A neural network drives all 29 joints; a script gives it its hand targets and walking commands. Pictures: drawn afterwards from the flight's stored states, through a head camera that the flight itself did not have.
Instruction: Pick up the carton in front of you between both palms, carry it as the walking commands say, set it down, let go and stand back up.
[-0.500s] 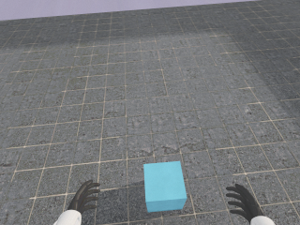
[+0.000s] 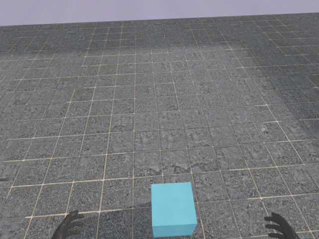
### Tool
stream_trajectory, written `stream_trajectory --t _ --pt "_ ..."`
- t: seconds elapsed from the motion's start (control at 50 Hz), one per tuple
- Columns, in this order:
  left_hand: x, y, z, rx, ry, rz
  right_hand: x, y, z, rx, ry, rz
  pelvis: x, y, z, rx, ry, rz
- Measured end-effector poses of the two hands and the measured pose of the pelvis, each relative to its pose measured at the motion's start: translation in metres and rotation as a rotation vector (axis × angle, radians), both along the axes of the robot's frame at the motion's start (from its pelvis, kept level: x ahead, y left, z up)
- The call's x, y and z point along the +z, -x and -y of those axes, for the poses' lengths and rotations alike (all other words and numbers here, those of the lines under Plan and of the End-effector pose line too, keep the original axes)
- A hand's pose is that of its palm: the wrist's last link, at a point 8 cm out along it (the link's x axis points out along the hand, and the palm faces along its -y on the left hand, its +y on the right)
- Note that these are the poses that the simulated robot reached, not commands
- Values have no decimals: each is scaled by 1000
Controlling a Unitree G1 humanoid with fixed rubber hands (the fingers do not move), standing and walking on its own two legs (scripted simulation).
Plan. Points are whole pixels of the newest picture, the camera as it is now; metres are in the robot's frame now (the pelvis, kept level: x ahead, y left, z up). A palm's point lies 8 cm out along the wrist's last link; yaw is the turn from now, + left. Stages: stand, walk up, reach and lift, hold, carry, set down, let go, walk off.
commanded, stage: stand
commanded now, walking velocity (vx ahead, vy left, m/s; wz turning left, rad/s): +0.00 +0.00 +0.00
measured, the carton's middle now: (171, 210) +0.39 -0.02 -0.65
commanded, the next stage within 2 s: none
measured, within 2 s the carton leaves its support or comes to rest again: neither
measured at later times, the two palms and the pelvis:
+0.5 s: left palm out of the picture +0.11 +0.30 -0.09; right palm out of the picture +0.10 -0.29 -0.08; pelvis -0.02 +0.01 +0.01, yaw +0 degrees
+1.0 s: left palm out of the picture +0.08 +0.31 -0.09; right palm out of the picture +0.07 -0.30 -0.09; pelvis -0.03 +0.01 +0.01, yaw +0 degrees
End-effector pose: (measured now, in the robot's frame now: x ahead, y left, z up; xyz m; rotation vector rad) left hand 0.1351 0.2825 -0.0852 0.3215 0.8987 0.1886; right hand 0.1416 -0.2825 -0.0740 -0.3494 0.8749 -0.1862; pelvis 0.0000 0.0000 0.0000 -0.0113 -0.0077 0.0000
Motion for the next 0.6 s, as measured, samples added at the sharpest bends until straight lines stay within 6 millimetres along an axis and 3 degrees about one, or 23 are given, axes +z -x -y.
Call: stream_trajectory --t 0.22,0.6 --pt "1 4 -9 -9 -11 -8 -2 18 1 -16 10 -18 2 5 -6 -6 -3 13" --pt "-4 36 -22 11 -19 -91 -8 47 6 -26 18 -91 6 19 -9 -7 -7 30"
